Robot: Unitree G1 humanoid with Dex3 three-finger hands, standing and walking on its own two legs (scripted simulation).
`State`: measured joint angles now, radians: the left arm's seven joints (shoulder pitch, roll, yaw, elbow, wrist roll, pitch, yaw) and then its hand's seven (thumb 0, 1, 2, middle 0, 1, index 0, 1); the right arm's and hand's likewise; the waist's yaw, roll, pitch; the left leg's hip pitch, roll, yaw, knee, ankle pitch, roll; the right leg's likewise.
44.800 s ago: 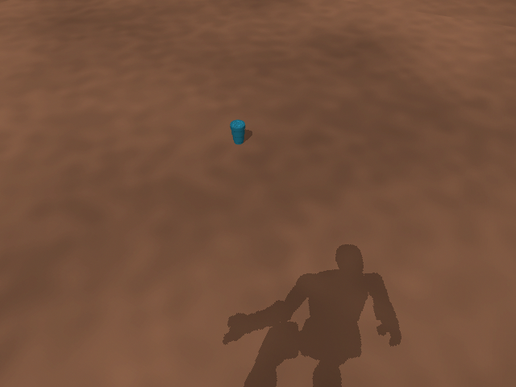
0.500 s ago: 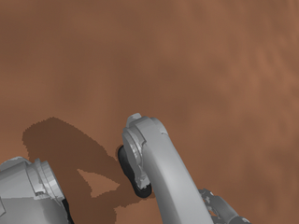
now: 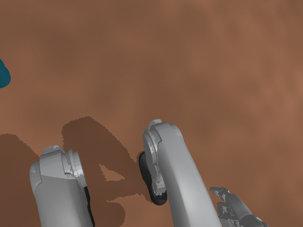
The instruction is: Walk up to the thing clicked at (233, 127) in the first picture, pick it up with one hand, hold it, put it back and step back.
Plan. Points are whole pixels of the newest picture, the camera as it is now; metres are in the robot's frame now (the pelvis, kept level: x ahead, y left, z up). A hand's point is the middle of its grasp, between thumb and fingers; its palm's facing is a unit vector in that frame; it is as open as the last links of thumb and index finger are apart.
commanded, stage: settle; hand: left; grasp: from above
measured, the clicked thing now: out of the picture +0.53 +0.31 -0.21
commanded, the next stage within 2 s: lift in 0.14 s
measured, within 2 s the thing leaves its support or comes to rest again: neither
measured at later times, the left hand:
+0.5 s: hand out of the picture +0.51 +0.31 -0.10, palm faces -0.45 -0.11 -0.89, open 11.2 cm
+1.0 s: hand out of the picture +0.42 +0.32 +0.05, palm faces -0.43 -0.13 -0.89, open 11.2 cm
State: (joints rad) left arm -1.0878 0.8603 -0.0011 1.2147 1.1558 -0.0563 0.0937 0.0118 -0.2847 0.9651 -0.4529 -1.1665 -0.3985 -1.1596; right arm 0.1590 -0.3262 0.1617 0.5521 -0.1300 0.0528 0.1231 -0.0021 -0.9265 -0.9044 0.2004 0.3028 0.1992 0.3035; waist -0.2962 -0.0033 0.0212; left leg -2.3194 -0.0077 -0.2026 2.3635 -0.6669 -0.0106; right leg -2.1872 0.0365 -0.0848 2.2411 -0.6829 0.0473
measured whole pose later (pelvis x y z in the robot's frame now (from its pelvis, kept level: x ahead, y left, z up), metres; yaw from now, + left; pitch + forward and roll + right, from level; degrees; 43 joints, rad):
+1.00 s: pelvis +0.00 +0.00 +0.12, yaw +6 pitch +33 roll -6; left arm -0.75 0.65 -0.05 0.87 1.00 -0.04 -0.03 0.01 -0.26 0.94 -0.43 -1.17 -0.39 -1.16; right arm 0.18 -0.27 0.03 0.60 -0.01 0.12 0.03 0.00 -0.92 -0.90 0.20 0.30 0.20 0.30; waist -0.14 0.05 -0.17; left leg -1.92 0.01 -0.09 1.95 -0.62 0.00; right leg -1.84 0.01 -0.01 1.89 -0.63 0.06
